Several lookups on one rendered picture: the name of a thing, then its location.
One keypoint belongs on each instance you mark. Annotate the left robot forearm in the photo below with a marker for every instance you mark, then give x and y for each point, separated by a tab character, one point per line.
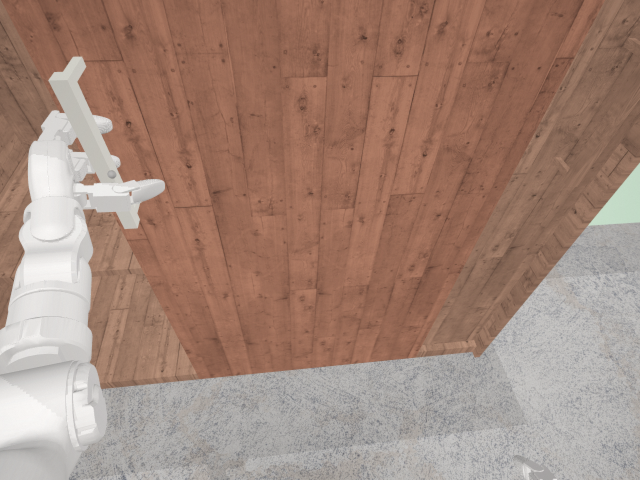
47	320

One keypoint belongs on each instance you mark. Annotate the left robot upper arm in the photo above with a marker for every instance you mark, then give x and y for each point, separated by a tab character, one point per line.
48	416

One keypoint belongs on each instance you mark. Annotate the wardrobe door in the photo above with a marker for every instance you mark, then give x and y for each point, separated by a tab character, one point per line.
536	200
329	165

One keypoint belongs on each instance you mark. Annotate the robot left hand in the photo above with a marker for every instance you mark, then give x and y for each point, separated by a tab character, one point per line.
53	169

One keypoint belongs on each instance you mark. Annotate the handle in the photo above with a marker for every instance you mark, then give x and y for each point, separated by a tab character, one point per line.
67	90
616	115

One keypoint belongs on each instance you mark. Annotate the robot right hand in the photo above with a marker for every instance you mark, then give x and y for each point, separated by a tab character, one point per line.
530	470

